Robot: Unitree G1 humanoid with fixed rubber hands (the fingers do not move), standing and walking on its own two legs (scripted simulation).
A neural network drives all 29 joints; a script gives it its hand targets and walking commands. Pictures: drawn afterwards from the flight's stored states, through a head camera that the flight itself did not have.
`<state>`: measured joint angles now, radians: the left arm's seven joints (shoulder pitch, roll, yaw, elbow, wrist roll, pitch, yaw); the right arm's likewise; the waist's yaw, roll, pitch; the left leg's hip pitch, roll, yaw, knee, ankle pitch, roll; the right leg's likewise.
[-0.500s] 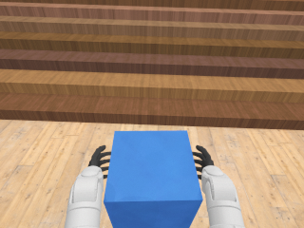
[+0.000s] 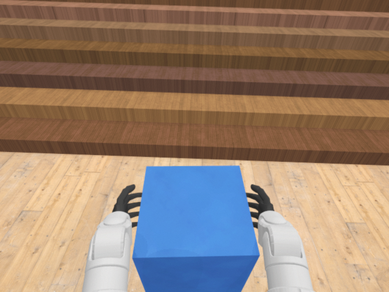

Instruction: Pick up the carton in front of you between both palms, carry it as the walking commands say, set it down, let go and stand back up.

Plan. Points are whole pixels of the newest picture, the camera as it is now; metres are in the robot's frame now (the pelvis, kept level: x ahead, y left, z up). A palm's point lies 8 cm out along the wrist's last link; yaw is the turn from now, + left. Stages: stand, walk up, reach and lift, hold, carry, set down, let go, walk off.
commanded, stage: hold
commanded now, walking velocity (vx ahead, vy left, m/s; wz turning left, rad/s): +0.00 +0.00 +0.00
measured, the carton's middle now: (193, 234) +0.30 +0.00 -0.02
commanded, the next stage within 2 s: carry in 0.14 s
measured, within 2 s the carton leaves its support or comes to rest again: neither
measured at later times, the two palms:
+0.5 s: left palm (134, 182) +0.36 +0.13 +0.08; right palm (268, 184) +0.35 -0.17 +0.08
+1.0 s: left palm (148, 127) +0.56 +0.13 +0.09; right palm (251, 124) +0.59 -0.18 +0.09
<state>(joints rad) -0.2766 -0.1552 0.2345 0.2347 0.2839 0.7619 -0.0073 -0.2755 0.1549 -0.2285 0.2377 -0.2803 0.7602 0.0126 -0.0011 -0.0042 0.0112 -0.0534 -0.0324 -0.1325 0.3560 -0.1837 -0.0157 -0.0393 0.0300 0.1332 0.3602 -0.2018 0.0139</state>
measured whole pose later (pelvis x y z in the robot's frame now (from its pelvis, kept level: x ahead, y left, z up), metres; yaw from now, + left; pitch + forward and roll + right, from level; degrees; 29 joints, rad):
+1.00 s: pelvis +0.35 -0.04 +0.00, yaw +1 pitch +5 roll +2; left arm 0.09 -0.14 0.05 -0.52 -0.02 1.13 0.18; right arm 0.08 0.14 -0.05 -0.50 0.01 1.12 -0.19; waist 0.06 -0.02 -0.17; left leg -0.60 0.09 0.12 0.81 -0.21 -0.01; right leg -0.08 -0.01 -0.18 0.27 -0.29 -0.05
